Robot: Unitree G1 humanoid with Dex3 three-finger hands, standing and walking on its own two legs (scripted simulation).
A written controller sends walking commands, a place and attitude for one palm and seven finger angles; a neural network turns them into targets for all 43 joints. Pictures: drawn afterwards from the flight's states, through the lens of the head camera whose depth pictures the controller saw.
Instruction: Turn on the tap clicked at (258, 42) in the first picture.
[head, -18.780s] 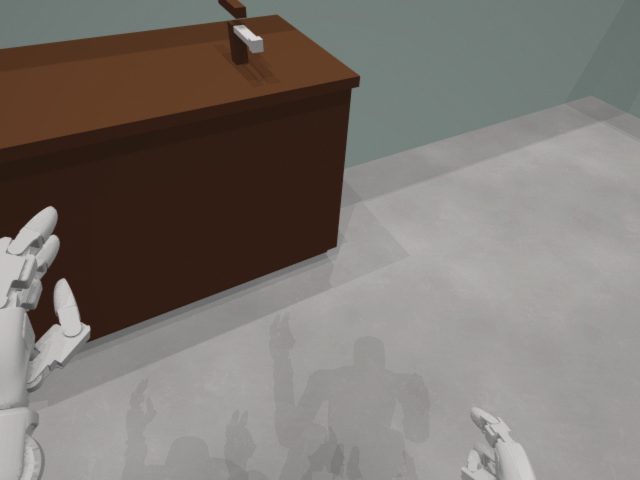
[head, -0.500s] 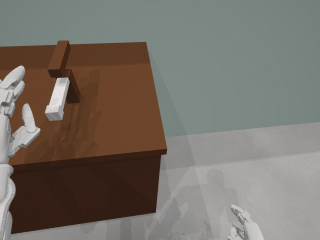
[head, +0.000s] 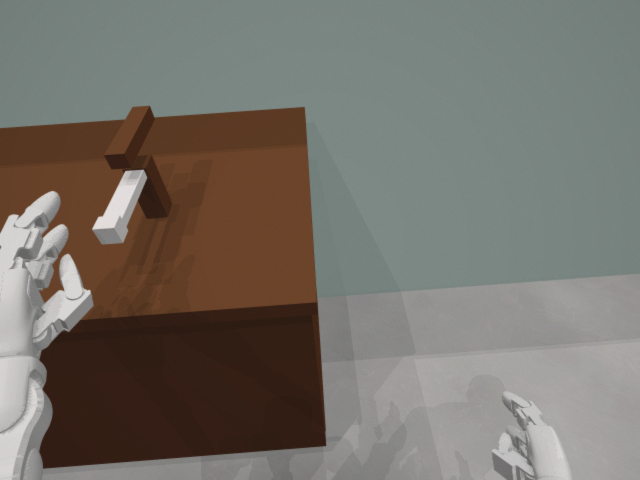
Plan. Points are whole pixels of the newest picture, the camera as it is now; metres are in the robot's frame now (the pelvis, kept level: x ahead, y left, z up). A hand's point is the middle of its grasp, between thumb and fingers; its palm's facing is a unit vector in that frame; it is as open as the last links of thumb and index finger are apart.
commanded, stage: turn the palm inward beside the body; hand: left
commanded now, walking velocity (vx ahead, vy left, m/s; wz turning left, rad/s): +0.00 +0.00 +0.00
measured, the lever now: (110, 229) +0.36 +0.33 +0.13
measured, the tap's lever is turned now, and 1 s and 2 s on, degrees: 0 0 0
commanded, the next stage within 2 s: reach beside the lever's end, fingers flat in 1.62 s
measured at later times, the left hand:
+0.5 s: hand (79, 291) +0.23 +0.28 +0.18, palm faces +0.37 -0.90 -0.23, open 7.4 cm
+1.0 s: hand (64, 336) +0.18 +0.26 +0.18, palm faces +0.40 -0.90 -0.15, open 7.4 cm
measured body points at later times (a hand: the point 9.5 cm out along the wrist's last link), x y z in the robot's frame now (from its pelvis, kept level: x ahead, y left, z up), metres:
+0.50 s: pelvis +0.03 +0.04 +0.00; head +0.02 +0.03 +0.45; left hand +0.21 +0.32 +0.19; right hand +0.23 -0.17 -0.07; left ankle +0.01 +0.16 -0.73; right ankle +0.01 -0.08 -0.73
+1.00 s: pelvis -0.01 +0.03 +0.01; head -0.05 +0.01 +0.45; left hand +0.15 +0.30 +0.19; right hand +0.19 -0.18 -0.06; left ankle +0.01 +0.16 -0.73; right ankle +0.01 -0.08 -0.73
